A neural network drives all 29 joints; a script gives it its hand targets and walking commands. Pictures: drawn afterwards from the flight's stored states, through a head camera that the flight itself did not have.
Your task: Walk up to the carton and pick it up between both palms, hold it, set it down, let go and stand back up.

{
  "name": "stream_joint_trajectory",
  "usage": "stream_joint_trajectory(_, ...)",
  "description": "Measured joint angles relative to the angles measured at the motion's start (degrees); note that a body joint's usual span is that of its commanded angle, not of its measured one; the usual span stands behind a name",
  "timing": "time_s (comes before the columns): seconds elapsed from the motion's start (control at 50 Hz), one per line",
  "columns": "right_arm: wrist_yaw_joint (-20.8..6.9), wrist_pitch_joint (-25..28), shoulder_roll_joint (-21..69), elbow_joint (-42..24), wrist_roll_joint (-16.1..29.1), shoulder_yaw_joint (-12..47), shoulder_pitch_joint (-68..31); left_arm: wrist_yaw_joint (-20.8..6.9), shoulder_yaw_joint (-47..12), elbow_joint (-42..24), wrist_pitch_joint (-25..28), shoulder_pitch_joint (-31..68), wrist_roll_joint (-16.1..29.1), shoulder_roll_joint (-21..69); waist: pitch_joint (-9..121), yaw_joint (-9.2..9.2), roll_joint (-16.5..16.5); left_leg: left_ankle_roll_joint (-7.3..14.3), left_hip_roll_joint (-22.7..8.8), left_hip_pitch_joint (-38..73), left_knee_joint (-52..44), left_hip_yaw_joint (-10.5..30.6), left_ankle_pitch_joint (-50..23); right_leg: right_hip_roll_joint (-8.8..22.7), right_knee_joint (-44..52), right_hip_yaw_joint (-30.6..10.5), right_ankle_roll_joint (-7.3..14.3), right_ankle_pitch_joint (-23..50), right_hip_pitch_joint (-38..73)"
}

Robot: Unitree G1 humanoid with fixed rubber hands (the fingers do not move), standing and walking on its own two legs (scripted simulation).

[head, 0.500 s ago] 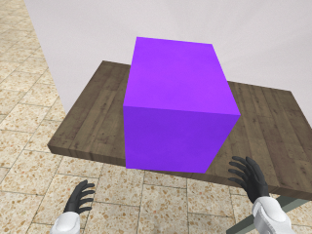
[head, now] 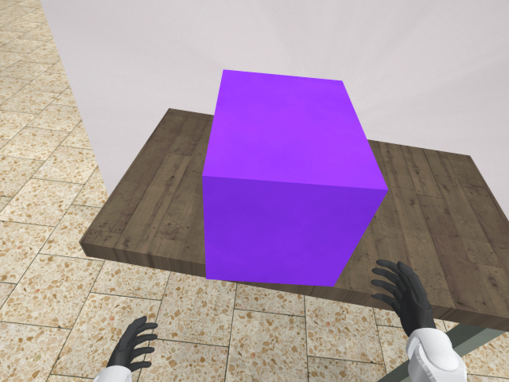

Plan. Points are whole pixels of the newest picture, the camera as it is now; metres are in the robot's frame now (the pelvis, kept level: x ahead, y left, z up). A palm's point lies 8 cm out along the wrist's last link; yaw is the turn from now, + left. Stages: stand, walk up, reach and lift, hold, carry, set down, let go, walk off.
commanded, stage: set down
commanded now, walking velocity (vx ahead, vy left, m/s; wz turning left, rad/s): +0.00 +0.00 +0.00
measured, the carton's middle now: (277, 175) +0.44 -0.03 +0.10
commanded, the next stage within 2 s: let go in 0.32 s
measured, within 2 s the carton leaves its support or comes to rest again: neither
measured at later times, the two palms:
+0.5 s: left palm (119, 378) +0.16 +0.21 -0.09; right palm (414, 318) +0.21 -0.23 +0.04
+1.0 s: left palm out of the picture +0.14 +0.24 -0.09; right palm (414, 320) +0.21 -0.23 +0.03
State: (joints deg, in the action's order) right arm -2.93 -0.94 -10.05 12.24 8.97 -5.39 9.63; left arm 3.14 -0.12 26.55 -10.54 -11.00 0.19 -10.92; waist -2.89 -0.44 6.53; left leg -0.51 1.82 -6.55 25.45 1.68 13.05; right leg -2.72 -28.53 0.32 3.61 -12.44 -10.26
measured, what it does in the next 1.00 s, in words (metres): stands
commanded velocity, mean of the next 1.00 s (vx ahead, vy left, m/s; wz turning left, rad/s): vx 0.00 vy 0.00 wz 0.00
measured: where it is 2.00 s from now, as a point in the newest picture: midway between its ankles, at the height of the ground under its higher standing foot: outside the picture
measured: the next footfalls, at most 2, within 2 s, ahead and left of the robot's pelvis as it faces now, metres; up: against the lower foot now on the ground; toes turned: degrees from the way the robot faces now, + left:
right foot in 1.54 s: +0.06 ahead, -0.05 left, +0.00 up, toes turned -4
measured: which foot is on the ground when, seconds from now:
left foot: down 0.00-1.00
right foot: down 0.00-1.00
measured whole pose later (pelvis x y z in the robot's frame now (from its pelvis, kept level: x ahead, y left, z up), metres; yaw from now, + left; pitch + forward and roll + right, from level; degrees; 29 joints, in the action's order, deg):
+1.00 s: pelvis -0.01 +0.01 +0.00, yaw +0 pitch -5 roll +0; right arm -3.7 6.5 -14.1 13.8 5.8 -4.9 9.6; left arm -0.1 -0.1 35.8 -2.6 -12.1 -1.7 -12.3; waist -2.8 -0.4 2.2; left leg -0.3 1.8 -12.8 38.1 1.6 19.4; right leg -3.4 -28.5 0.3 3.6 -12.1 -12.2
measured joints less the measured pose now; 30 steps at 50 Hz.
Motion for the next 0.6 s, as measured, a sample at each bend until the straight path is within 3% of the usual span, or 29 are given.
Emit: stream_joint_trajectory(0.6,0.11,2.75,0.00,1.40,-0.90,0.00,0.00,-1.00,0.00,5.96,4.23,0.03,-1.29,0.51,-0.01,0.00,-1.09,0.12,0.00,0.65,0.00,0.00,0.02,0.00,0.00,0.00,0.00,-0.06,0.67)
